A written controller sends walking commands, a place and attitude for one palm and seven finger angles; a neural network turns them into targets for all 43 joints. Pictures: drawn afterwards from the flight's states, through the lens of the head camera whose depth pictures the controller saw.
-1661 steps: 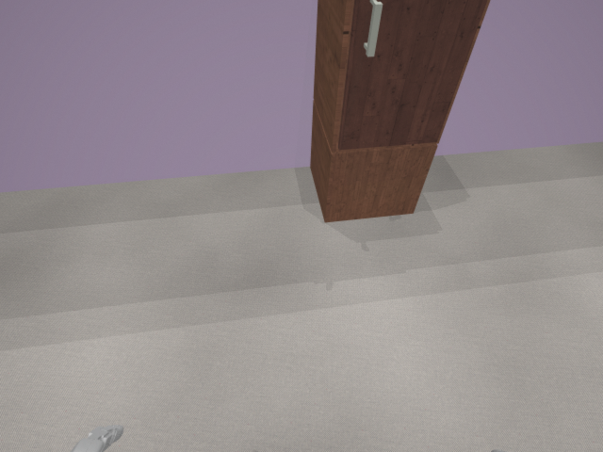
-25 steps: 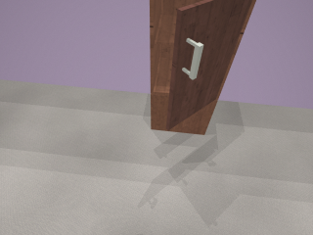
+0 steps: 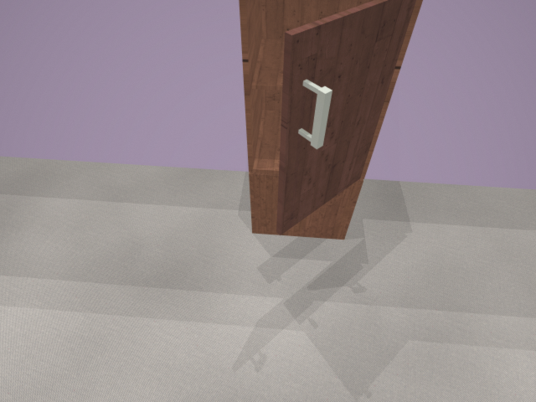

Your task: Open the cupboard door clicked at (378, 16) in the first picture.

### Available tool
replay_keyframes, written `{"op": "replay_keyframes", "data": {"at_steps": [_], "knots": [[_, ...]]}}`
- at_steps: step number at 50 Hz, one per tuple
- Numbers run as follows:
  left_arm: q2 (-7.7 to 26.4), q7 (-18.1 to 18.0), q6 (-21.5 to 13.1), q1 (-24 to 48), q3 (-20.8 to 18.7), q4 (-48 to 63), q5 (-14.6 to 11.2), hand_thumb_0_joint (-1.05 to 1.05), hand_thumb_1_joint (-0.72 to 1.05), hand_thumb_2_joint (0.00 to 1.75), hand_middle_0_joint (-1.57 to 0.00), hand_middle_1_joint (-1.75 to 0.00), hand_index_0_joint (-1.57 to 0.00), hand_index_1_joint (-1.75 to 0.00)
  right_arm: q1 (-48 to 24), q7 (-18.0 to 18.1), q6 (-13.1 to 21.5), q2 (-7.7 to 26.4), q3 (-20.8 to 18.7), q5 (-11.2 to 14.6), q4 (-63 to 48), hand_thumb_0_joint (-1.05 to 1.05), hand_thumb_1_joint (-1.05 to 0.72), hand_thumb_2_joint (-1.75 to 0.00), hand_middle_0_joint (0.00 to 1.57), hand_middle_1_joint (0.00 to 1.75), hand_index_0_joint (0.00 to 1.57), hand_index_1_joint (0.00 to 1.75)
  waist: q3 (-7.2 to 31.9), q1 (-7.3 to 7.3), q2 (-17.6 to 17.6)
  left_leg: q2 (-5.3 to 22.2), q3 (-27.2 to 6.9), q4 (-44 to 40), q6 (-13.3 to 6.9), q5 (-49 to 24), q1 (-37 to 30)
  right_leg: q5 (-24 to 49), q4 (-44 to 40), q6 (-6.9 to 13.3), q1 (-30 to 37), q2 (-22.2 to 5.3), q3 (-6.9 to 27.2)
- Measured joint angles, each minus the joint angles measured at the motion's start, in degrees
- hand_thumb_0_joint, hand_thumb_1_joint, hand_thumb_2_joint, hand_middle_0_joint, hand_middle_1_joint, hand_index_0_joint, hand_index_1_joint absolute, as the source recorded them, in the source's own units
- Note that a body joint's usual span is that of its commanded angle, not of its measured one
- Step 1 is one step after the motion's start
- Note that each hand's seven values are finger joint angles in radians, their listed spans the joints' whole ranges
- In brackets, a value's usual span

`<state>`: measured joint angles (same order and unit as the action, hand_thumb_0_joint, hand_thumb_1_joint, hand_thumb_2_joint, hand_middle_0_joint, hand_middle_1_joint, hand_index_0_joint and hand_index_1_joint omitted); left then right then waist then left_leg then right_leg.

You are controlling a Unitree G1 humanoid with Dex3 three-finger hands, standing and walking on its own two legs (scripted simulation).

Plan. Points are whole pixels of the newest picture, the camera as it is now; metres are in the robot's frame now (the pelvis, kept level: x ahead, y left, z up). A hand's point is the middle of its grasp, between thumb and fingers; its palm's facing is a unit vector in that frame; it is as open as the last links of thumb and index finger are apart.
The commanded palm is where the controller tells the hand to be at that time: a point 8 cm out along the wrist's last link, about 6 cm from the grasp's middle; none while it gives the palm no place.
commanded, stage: let the arm hang, fingers relaxed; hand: left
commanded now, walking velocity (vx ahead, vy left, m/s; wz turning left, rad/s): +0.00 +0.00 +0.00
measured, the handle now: (313, 115) +0.64 -0.06 +0.08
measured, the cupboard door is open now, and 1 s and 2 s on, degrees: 45 45 45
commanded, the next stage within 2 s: look to check the result in 0.06 s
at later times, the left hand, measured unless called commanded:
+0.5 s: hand out of the picture +0.01 +0.16 -0.17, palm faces +0.05 -0.98 -0.18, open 7.4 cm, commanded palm none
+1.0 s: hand out of the picture +0.04 +0.17 -0.18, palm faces -0.01 -0.98 -0.20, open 7.4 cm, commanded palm none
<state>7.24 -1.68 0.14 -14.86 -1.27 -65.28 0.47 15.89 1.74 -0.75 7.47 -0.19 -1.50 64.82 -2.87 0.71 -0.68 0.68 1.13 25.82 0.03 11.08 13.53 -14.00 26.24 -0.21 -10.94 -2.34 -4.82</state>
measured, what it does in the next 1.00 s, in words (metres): stands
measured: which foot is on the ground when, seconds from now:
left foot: down 0.00-1.00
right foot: down 0.00-1.00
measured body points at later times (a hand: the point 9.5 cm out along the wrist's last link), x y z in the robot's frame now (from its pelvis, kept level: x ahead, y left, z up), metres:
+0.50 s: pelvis +0.02 -0.01 +0.00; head +0.04 -0.01 +0.45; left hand +0.01 +0.21 -0.16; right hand +0.02 -0.22 -0.16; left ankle +0.03 +0.12 -0.74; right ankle +0.00 -0.12 -0.74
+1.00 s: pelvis +0.03 -0.01 -0.01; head +0.07 -0.01 +0.44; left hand +0.04 +0.22 -0.16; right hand +0.03 -0.24 -0.17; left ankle +0.03 +0.12 -0.74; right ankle +0.00 -0.12 -0.74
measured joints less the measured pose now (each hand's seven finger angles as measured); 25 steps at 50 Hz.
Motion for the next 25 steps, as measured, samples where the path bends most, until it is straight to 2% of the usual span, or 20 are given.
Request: {"op": "replay_keyframes", "data": {"at_steps": [25], "knots": [[0.03, 0.00, -0.44, -0.44, 0.04, -0.57, -0.27, 0.00, 0.91, 0.90, -0.20, -0.30, -0.19, -0.30, -1.63, 0.42, 0.12, 0.64, 0.11, 0.13, 1.00, 0.00, -0.92, -0.89, 0.20, 0.30, 0.20, 0.30, -0.66, -0.38, -0.02, 0.63, -0.51, -1.53, 0.73, 0.98, -2.30, -0.66, -2.47, 0.48, 2.84, 0.77, -0.54]]}}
